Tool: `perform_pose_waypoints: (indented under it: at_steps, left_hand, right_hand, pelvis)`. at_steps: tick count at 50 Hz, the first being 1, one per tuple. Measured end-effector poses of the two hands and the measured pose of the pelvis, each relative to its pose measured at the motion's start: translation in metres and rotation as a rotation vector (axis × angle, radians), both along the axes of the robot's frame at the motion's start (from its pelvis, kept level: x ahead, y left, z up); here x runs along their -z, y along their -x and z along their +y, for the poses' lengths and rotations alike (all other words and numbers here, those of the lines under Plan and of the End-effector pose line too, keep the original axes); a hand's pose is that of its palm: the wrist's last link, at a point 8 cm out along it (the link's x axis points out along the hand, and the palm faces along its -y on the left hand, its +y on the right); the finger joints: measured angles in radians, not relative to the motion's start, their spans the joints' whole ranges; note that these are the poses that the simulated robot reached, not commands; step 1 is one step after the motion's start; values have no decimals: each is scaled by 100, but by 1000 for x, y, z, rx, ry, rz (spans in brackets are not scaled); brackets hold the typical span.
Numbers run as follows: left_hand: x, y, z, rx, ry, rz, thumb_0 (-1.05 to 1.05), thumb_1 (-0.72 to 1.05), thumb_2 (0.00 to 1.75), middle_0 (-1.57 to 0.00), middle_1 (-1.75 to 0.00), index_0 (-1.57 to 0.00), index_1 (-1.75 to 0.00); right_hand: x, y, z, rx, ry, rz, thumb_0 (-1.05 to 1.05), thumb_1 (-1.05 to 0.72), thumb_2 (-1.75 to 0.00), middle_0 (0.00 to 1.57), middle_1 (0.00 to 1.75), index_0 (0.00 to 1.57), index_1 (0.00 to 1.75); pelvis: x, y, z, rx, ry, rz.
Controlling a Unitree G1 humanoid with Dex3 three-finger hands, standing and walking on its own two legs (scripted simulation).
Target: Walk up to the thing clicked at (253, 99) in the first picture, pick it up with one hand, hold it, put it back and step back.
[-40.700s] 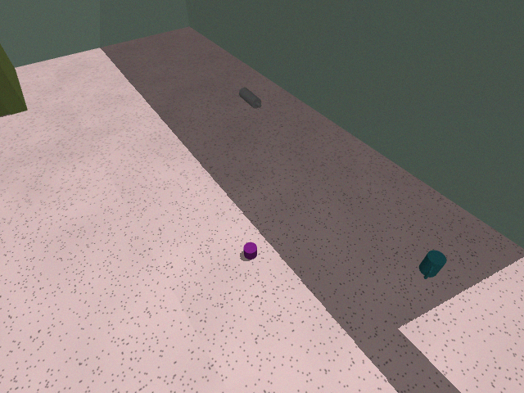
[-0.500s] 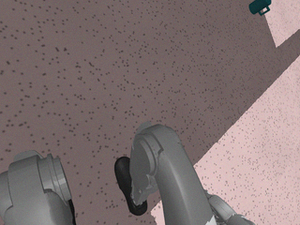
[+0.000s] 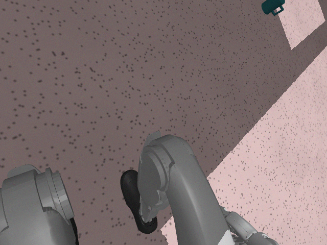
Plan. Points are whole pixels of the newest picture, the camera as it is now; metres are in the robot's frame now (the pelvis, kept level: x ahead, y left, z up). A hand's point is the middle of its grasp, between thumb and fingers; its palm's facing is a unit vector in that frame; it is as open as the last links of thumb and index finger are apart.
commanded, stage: open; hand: left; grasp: from above
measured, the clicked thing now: out of the picture +0.43 +0.41 -0.26
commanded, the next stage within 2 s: withdraw in 0.66 s
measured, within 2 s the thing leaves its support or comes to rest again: rests again in 0.10 s
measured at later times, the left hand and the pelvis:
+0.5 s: hand out of the picture +0.41 +0.42 -0.22, palm faces -0.37 -0.22 -0.90, open 13.9 cm; pelvis +0.00 +0.00 +0.00, yaw +0 degrees
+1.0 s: hand out of the picture +0.42 +0.44 -0.20, palm faces -0.33 -0.19 -0.92, open 14.0 cm; pelvis +0.00 +0.00 +0.00, yaw +0 degrees
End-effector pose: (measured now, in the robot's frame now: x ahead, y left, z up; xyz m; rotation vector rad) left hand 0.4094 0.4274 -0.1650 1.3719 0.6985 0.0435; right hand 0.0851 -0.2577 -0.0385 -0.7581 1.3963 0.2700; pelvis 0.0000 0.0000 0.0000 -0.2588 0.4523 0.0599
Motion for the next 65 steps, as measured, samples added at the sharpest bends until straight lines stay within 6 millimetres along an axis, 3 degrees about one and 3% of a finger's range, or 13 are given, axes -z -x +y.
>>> perform_pose_waypoints:
  at_steps: [22, 32, 46, 50, 55, 61, 65]
  left_hand:
    - [-1, -2, -1, 12, 1, 13, 0, -45, 97, -16, -93, -15, -93]
    - [-1, -1, -2, 2, 3, 8, 0, -51, 104, -11, -99, -9, -100]
    - [-9, -4, 7, -4, -7, -17, 0, -50, 102, -9, -100, -9, -100]
    - [-26, -10, 13, 30, -28, -45, 0, -50, 101, -9, -100, -9, -100]
    - [-71, -12, 24, 88, -81, -71, 0, -50, 100, -9, -100, -9, -99]
    - [-127, 6, 29, 103, -105, 5, 0, -49, 100, -9, -99, -9, -98]
    - [-152, 15, 23, 110, -71, 54, 0, -49, 100, -9, -98, -9, -98]
  right_hand:
    - [1, -1, 6, -6, -22, -7, 0, -88, -90, 21, 30, 21, 30]
    - [0, -1, 4, -7, -19, -6, 0, -88, -90, 21, 30, 21, 30]
    - [-1, -5, 4, -7, -11, -16, 0, -89, -90, 21, 30, 21, 30]
    - [-1, -7, 4, 8, -9, -22, 0, -89, -90, 21, 30, 21, 30]
    - [1, -17, 6, 54, -23, -48, 0, -90, -90, 21, 30, 21, 30]
    - [4, -37, 12, 112, -71, -92, 0, -90, -90, 21, 30, 21, 30]
    - [-1, -49, 16, 128, -95, -125, 0, -90, -90, 21, 30, 21, 30]
  pelvis:
    - [-2, 1, 0, 0, 3, -3]
    - [-2, 1, 0, 2, 4, -1]
    - [-3, 1, 1, -1, 4, -1]
    - [-5, 0, 1, -5, 6, 8]
    - [-13, -1, 3, -16, 6, 40]
    - [-32, 0, 5, -39, -16, 85]
    - [-48, 4, 3, -54, -37, 98]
